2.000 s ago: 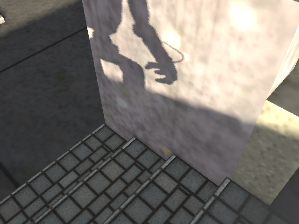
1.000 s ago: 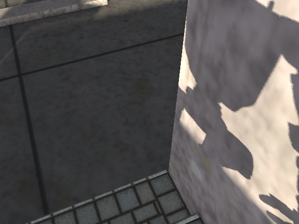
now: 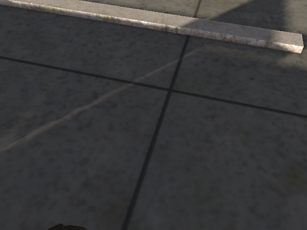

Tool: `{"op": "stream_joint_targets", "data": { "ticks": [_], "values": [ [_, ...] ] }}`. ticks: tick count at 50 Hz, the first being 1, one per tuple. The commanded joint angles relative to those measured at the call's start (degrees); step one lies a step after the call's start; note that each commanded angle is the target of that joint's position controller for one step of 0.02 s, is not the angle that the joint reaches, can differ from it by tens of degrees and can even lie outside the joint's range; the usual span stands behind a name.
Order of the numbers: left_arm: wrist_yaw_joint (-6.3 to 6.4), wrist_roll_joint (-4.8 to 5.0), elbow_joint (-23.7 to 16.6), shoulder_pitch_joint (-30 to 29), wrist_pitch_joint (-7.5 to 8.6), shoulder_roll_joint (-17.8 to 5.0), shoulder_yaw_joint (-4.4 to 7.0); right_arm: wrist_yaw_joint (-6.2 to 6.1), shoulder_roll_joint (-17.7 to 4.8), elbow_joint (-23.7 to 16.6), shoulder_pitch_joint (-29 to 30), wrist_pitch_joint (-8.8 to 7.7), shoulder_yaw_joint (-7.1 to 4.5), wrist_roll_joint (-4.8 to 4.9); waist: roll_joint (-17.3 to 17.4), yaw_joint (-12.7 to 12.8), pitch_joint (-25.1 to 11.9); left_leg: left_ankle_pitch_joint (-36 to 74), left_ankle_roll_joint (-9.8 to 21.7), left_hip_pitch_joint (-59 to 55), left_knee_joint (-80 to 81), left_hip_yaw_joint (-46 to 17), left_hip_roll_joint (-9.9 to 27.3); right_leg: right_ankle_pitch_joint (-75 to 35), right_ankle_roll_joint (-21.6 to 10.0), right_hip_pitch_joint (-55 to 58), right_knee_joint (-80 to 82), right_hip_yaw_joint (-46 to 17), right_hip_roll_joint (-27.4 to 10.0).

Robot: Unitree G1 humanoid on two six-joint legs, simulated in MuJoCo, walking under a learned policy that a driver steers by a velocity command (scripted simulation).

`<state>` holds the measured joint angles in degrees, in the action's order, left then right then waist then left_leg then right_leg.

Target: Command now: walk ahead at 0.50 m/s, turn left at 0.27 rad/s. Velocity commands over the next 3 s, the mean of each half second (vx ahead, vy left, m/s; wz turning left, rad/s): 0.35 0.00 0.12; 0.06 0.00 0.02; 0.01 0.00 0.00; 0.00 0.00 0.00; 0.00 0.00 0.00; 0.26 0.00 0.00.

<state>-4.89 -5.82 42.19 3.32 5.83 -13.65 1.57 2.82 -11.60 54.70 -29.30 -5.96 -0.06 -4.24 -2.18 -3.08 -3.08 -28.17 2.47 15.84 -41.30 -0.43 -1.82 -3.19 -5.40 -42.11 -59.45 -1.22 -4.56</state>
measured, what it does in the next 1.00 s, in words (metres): goes down: right foot 0.13 m lower, then left foot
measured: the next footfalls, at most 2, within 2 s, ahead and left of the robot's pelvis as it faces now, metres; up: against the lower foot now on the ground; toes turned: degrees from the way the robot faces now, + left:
right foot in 0.18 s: +0.22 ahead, -0.11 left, -0.13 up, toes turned +0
left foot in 0.48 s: +0.36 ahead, +0.09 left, -0.13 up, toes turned +5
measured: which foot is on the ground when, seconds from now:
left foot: down 0.00-0.18, up 0.20-0.46, down 0.48-1.00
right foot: up 0.00-0.16, down 0.18-0.52, up 0.54-0.66, down 0.68-1.00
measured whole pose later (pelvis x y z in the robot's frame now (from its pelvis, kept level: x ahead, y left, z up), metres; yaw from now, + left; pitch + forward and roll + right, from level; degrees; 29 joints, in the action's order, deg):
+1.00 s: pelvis +0.32 -0.05 -0.11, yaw +0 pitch +0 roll +1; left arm -4.7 0.1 45.6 12.5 4.1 -12.3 3.5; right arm 5.2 -13.4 43.5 -6.1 -2.0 -3.2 0.3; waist 0.0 0.9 1.9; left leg -10.3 1.0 17.5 -34.6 2.8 2.1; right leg 20.9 -0.2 -9.0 -30.9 0.9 -1.0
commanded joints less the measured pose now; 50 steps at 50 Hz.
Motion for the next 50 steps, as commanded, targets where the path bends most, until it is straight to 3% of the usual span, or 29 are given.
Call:
{"op": "stream_joint_targets", "data": {
  "ticks": [1, 6, 8, 9, 10, 11, 12, 13, 14, 15, 16, 18, 19, 20, 21, 24, 25, 26, 27, 29, 30, 32, 33, 34, 36, 38, 40, 44, 50],
  "values": [
    [-1.23, 1.5, -0.86, 2.09, -0.38, 1.3, -1.74, -0.43, -9.01, -5.06, 8.75, -1.31, -0.19, -2.11, 3.24, 4.99, 4.46, 3.08, 9.62, 29.08, 14.33, -3.86, 5.64, -24.72, 2.83, 27.73, 13.8, 2.14, 3.85],
    [0.81, 0.13, 0.32, 1.9, -1.4, -2.18, -2.65, 0.8, -8.94, -0.59, -2.07, -0.71, 0.03, -2.42, 1.85, 2.77, 9.37, 3.24, 9.07, 10.92, -1.11, -11.44, 10.34, -10.18, 5.27, 26.83, 22.98, 1.23, 1.08],
    [1.35, 1.04, 5.02, 12.96, -1.07, -5.39, -0.63, 1.24, -10.9, 0.2, -1.81, -0.1, -0.72, 0.44, -2.67, 7.19, 8.77, 11.65, 6.67, 4.45, -16.33, -8.45, 5.07, -13.98, 4.29, 37.21, 43.91, 3.4, 1.86],
    [1.72, 1.12, 8.34, 23.39, -0.75, -8.34, 1.3, 2.49, -11.13, -0.41, -0.14, 0.62, -0.69, -1.48, -4.25, 10.86, 4.94, 20.94, 5.38, 7.54, -30.88, -6.96, 2.63, -14.53, 1.53, 48.71, 40.36, 4.29, 0.93],
    [0.89, 0.37, 11.13, 34.39, -0.83, -11.84, 2.57, 3.68, -2.71, 1.36, -10.01, 0.69, 0.1, -1.9, -16.21, 9.02, -9.55, -7.04, 0.98, 24.52, -57.39, -2.58, -3.33, -46.54, -10.37, 72.55, 22.48, -4.33, -8.13],
    [-0.45, -0.02, 10.69, 34.87, -0.9, -13.46, 3.08, 4.07, -3.13, -0.44, -12.36, 0.27, 0.06, 0.25, -12.31, 8.64, -14.0, -14.35, -1.08, 36.58, -70.94, -2.72, -4.23, -58.17, -17.71, 77.79, 21.4, -18.65, -14.92],
    [-0.15, -0.69, 9.44, 31.31, -0.84, -13.21, 3.72, 3.76, -4.6, -5.04, -3.06, 0.01, -0.43, 1.45, -5.02, 10.51, -8.55, -10.89, -1.63, 44.93, -69.75, -3.98, -2.75, -53.13, -17.65, 73.59, 24.36, -20.77, -16.65],
    [-0.19, 0.94, 8.2, 21.84, -0.48, -13.15, 3.98, 2.42, -6.51, -9.7, 3.48, -0.78, -1.33, 2.31, -5.4, 8.78, -2.94, -7.38, -2.79, 53.23, -66.78, -5.55, 0.59, -26.59, -21.0, 64.36, 30.51, -29.19, -21.42],
    [0.04, 2.05, 6.96, 16.63, -0.33, -8.12, 2.44, 1.11, -10.07, -10.92, 8.48, -1.02, -2.53, 1.59, 0.08, 7.35, 1.64, -1.1, -2.01, 51.21, -61.72, -7.41, 4.05, -14.08, -20.58, 51.19, 34.3, -28.73, -20.31],
    [0.5, 0.94, 5.36, 9.69, 0.41, 1.23, -0.85, 0.23, -7.67, -9.01, 8.51, -1.2, -1.77, 0.03, 6.06, 3.34, 4.15, 14.04, -1.35, 41.01, -42.09, -11.96, 9.34, -18.23, -17.04, 36.23, 37.95, -22.64, -17.3],
    [0.93, 1.06, 3.77, 5.67, 1.05, 2.42, -1.56, 0.02, -5.92, -9.28, 9.51, -0.29, -1.72, -0.46, 3.35, 0.3, 7.25, 14.68, -2.14, 32.14, -34.02, -9.61, 10.72, -21.75, -17.18, 24.42, 39.53, -18.41, -14.19],
    [1.97, 3.94, 5.83, 8.43, 2.1, -2.09, -0.55, 0.49, -2.33, -8.3, 7.47, 1.28, -0.98, -0.96, 2.28, -1.0, 1.89, 22.16, -5.34, 18.1, -17.94, -4.46, 10.8, -24.36, -14.66, 19.48, 40.25, -9.55, -6.94],
    [1.76, 3.52, 6.7, 8.18, 2.33, -4.2, -0.26, 1.42, -1.1, -7.54, 6.68, 1.9, -0.45, -0.06, 1.84, -1.53, 1.53, 24.58, -5.82, 10.86, -14.87, -2.59, 10.05, -26.02, -12.13, 15.45, 38.95, -6.5, -4.91],
    [1.02, 3.64, 6.32, 8.62, 2.43, -6.65, 0.3, 2.36, -2.08, -7.16, 5.73, 1.98, -0.82, 0.44, 2.14, -0.88, 1.81, 24.98, -6.34, 4.6, -12.73, 0.75, 7.86, -27.82, -10.06, 12.49, 36.76, -3.16, -2.43],
    [0.45, 2.1, 5.91, 6.86, 2.38, -8.18, 0.47, 3.41, -2.57, -5.13, -0.17, 1.67, -1.38, -0.46, 1.21, -3.08, 1.23, 31.64, -5.65, -5.09, -17.97, 2.39, 5.91, -26.18, -7.73, 6.18, 31.38, -0.38, -0.56],
    [-0.39, 5.43, 1.62, -1.35, 1.98, -7.7, -0.25, 2.78, -9.22, -3.91, -5.87, 0.51, -5.34, 0.54, 2.7, -9.27, 1.93, 30.87, -4.89, -19.47, -9.41, 6.56, 1.32, -25.71, -0.33, 0.81, 18.15, 0.63, 2.22],
    [-1.05, 6.56, 1.26, 0.78, 1.94, -8.56, 0.82, 1.9, -10.72, -4.28, -7.06, -0.02, -5.66, 2.69, 10.93, -9.56, 0.48, 48.16, 0.05, -21.89, 2.24, 1.41, 4.12, -21.75, 3.7, 3.81, 7.41, 0.16, 3.84],
    [-1.6, 5.63, 3.42, 17.75, 1.66, -4.82, 1.08, 2.66, -13.39, -9.88, 3.99, -0.74, -4.47, 6.2, 17.78, 2.7, -10.51, 70.89, 16.43, -19.59, 6.6, -18.65, 18.16, 6.68, 9.75, 11.64, -3.95, -1.19, 4.11],
    [-0.68, 5.59, 3.34, 16.0, 0.58, -6.59, 2.26, 2.87, -11.94, -10.17, 6.39, -0.98, -4.44, 3.71, 16.91, 2.2, -6.64, 66.17, 20.98, -11.83, 9.99, -28.18, 21.11, 36.73, 12.3, 7.47, -9.24, -2.24, 5.47],
    [1.79, 2.08, 2.42, 11.14, -1.19, -5.76, 2.45, 0.18, -7.46, -9.18, 8.15, -1.14, -3.47, 1.95, 3.83, 1.15, -1.16, 44.76, 17.77, -1.74, 12.67, -26.15, 20.49, 44.06, 9.16, 6.82, -8.09, -3.72, 1.83],
    [2.0, 1.5, 3.47, 14.07, -1.45, -1.93, 1.74, -0.39, -4.52, -9.68, 11.9, -0.98, -2.05, 2.87, 2.05, 4.36, -1.22, 42.88, 15.46, 4.01, 11.47, -20.87, 18.58, 41.4, 8.65, 14.44, -1.43, -3.54, 0.29],
    [0.04, 1.6, 6.99, 25.45, -1.76, 5.49, -0.53, 0.99, -3.88, -10.83, 23.45, -0.49, -1.02, 3.61, 3.53, 13.25, 0.66, 38.3, 8.68, 25.41, 9.84, -8.82, 11.79, 13.81, 7.88, 38.38, 4.51, 1.86, 1.76],
    [-1.3, 2.48, 7.36, 28.13, -2.07, 5.07, -0.38, 2.36, -5.84, -12.02, 28.45, 0.11, -1.23, 4.6, 3.58, 16.69, 1.3, 35.89, 4.8, 30.68, 8.08, -2.84, 7.34, 0.67, 7.92, 45.18, 9.5, 5.76, 3.67],
    [-1.81, 2.59, 6.81, 28.1, -2.2, 1.54, 0.7, 2.34, -6.99, -13.31, 29.38, 0.41, -1.73, 5.17, 3.45, 15.7, 0.58, 31.58, 2.76, 26.99, 3.27, 2.32, 3.99, -2.89, 8.16, 43.51, 15.75, 8.49, 5.49],
    [-1.29, 4.95, 0.78, 14.27, -1.2, -10.79, 3.21, 2.2, -7.87, -11.91, 16.61, 1.34, -3.07, 4.95, -3.08, 4.15, -0.34, 23.75, -2.33, 9.23, 1.59, 6.25, 0.56, -2.09, 3.57, 28.75, 28.2, -2.4, 1.25],
    [-1.02, 6.34, -2.46, 2.06, -0.53, -9.84, 3.38, 0.7, -8.15, -11.9, 15.69, 1.99, -3.62, 3.57, -1.24, -0.21, 1.05, 28.09, -2.75, -0.31, 0.62, 6.03, 1.72, 4.27, 1.97, 19.97, 30.16, -2.39, 0.63],
    [-0.37, 6.62, -1.75, 5.09, 0.15, -5.34, 2.46, 1.03, -7.1, -12.39, 17.55, 1.75, -3.58, 4.6, 2.48, 1.72, -2.38, 35.81, -1.73, -3.16, 3.48, 3.04, 4.32, 3.63, 4.09, 25.76, 29.5, -0.71, 1.68],
    [0.11, 6.0, 0.1, 8.98, -0.58, -5.07, 3.2, 2.71, -5.96, -12.89, 19.86, 3.15, -3.75, 5.23, 0.89, 2.78, 1.06, 35.88, -1.69, -5.06, 5.76, 3.56, 3.73, 2.68, 4.78, 25.88, 32.54, -0.39, 1.42],
    [0.38, 5.86, 0.71, 10.22, -1.38, -4.75, 3.58, 2.14, -6.18, -14.12, 22.34, 3.56, -4.44, 4.27, 0.57, 3.36, 1.37, 37.08, -1.94, -7.5, 8.98, 4.28, 3.38, 0.69, 4.73, 29.26, 35.68, -0.09, 1.14]
  ]
}}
